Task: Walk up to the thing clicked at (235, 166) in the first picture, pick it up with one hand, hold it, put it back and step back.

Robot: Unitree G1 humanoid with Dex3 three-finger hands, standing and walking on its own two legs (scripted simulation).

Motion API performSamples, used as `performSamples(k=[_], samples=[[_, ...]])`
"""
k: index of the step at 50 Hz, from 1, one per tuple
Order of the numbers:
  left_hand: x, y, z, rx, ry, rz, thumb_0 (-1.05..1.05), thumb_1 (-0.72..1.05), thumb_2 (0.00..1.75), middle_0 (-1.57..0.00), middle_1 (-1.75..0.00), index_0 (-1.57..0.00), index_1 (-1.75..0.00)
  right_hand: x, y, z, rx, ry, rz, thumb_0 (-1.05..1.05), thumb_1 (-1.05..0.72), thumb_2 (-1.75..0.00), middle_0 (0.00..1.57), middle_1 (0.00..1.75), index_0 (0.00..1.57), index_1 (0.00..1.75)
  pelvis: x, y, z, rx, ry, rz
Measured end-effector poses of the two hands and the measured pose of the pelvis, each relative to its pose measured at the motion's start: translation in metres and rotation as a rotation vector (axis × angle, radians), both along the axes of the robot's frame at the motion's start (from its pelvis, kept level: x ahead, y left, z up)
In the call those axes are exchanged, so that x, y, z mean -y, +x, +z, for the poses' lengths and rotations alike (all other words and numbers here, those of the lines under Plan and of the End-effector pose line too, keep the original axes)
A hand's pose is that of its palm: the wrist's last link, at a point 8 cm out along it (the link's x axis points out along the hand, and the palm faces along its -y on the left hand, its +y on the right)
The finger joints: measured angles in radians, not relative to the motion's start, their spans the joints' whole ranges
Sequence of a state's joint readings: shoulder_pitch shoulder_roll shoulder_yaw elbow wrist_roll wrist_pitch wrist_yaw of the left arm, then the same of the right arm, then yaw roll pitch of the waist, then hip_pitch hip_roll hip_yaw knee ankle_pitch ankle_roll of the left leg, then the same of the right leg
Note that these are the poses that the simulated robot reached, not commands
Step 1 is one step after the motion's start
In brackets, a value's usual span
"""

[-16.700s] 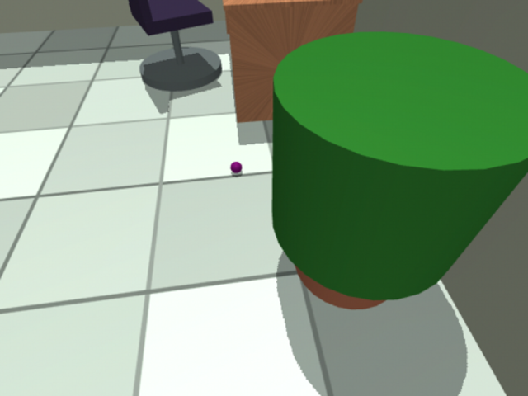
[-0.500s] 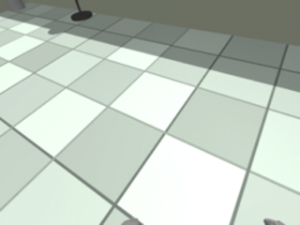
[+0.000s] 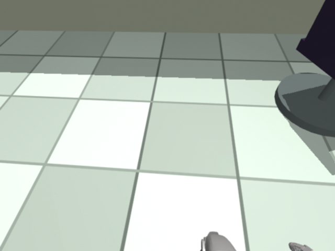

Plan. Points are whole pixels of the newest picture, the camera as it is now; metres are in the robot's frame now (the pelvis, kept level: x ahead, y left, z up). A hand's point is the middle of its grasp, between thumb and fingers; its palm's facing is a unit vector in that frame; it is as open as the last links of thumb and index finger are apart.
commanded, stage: walk up
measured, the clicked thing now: out of the picture -0.14 -1.43 -0.74
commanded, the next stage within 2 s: none
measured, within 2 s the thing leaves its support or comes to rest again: neither
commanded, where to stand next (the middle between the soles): +0.09 -0.01 m, yaw -109 degrees
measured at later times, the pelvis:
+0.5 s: pelvis +0.07 +0.12 -0.02, yaw -30 degrees
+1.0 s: pelvis +0.04 +0.09 -0.02, yaw -60 degrees
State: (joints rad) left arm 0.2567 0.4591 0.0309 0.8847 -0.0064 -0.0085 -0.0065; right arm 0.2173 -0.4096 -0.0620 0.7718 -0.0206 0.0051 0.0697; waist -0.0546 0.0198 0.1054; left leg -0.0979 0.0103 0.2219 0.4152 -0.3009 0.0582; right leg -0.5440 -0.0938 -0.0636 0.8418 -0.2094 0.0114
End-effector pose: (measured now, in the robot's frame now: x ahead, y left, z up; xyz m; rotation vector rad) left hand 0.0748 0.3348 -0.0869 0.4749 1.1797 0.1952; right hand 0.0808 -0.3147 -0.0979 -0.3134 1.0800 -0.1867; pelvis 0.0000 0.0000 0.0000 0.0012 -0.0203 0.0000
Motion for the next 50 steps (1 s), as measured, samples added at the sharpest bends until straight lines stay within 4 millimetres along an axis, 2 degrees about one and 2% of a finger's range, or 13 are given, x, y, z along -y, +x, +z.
performSamples(k=[4,7,10,16,18,21,27,32,37,41,44,47,50], samples=[[0.0,0.081,-0.005,0.051,0.025,-0.108,0.01,0.9,0.9,-0.2,-0.3,-0.2,-0.3,-0.005,-0.005,-0.025,-0.046,0.018,-0.11,0.01,-0.9,-0.9,0.21,0.3,0.2,0.3,-0.009,0.029,-0.015,0.009,-0.001,-0.063],[0.006,0.129,-0.015,0.118,0.029,-0.163,0.01,0.9,0.9,-0.2,-0.3,-0.2,-0.3,-0.012,0.003,-0.049,-0.07,0.039,-0.174,0.01,-0.9,-0.9,0.2,0.3,0.2,0.3,-0.016,0.046,-0.032,0.018,-0.028,-0.117],[0.015,0.16,-0.02,0.156,-0.001,-0.209,0.01,0.9,0.9,-0.2,-0.3,-0.2,-0.3,-0.03,0.017,-0.054,-0.069,0.053,-0.195,0.01,-0.91,-0.9,0.2,0.3,0.2,0.3,-0.03,0.051,-0.033,0.03,-0.031,-0.183],[0.029,0.209,-0.029,0.144,-0.084,-0.364,0.01,0.9,0.9,-0.2,-0.3,-0.21,-0.3,-0.067,0.037,-0.038,0.055,0.043,-0.259,0.01,-0.91,-0.9,0.21,0.3,0.2,0.3,-0.069,0.064,-0.03,0.014,-0.021,-0.318],[0.03,0.228,-0.036,0.158,-0.122,-0.428,0.01,0.9,0.9,-0.2,-0.3,-0.21,-0.3,-0.077,0.03,-0.034,0.088,0.004,-0.298,0.01,-0.9,-0.9,0.21,0.3,0.2,0.3,-0.086,0.067,-0.036,0.009,-0.021,-0.365],[0.03,0.253,-0.039,0.178,-0.154,-0.489,0.01,0.9,0.9,-0.2,-0.3,-0.21,-0.3,-0.094,0.001,-0.028,0.074,-0.05,-0.358,0.0,-0.9,-0.9,0.21,0.3,0.2,0.3,-0.106,0.067,-0.037,0.025,-0.003,-0.43],[0.02,0.276,-0.023,0.112,-0.17,-0.6,0.01,0.9,0.9,-0.2,-0.3,-0.21,-0.3,-0.115,-0.079,0.003,-0.008,-0.128,-0.541,0.01,-0.9,-0.9,0.21,0.3,0.21,0.3,-0.125,0.065,-0.015,-0.003,-0.012,-0.57],[0.019,0.282,-0.017,0.04,-0.137,-0.696,0.01,0.9,0.9,-0.2,-0.3,-0.21,-0.3,-0.123,-0.156,0.018,-0.048,-0.186,-0.67,0.01,-0.9,-0.9,0.21,0.3,0.21,0.3,-0.132,0.061,-0.012,-0.017,-0.002,-0.699],[0.051,0.286,-0.014,0.002,-0.09,-0.837,0.01,0.9,0.9,-0.2,-0.3,-0.2,-0.3,-0.134,-0.24,0.017,-0.085,-0.201,-0.798,0.01,-0.9,-0.9,0.21,0.3,0.21,0.3,-0.128,0.046,-0.017,-0.022,0.006,-0.818],[0.088,0.281,-0.011,0.056,-0.081,-0.932,0.01,0.9,0.9,-0.2,-0.3,-0.2,-0.3,-0.143,-0.298,-0.004,-0.141,-0.17,-0.898,0.01,-0.9,-0.9,0.21,0.3,0.2,0.3,-0.116,0.032,-0.028,-0.021,-0.008,-0.87],[0.105,0.269,-0.006,0.06,-0.092,-0.968,0.01,0.9,0.9,-0.2,-0.3,-0.21,-0.3,-0.157,-0.311,-0.014,-0.156,-0.109,-0.977,0.01,-0.9,-0.9,0.2,0.3,0.2,0.3,-0.11,0.031,-0.024,-0.01,-0.015,-0.94],[0.117,0.265,-0.004,0.032,-0.088,-0.998,0.01,0.9,0.9,-0.2,-0.3,-0.21,-0.3,-0.17,-0.305,-0.017,-0.11,-0.062,-1.004,0.01,-0.91,-0.9,0.2,0.3,0.2,0.3,-0.103,0.036,-0.018,-0.008,-0.021,-1.001],[0.131,0.272,-0.008,0.02,-0.08,-1.04,0.01,0.9,0.9,-0.2,-0.3,-0.21,-0.3,-0.183,-0.294,-0.02,-0.075,-0.035,-1.03,0.01,-0.91,-0.9,0.2,0.3,0.2,0.3,-0.094,0.044,-0.018,-0.005,-0.026,-1.054]])
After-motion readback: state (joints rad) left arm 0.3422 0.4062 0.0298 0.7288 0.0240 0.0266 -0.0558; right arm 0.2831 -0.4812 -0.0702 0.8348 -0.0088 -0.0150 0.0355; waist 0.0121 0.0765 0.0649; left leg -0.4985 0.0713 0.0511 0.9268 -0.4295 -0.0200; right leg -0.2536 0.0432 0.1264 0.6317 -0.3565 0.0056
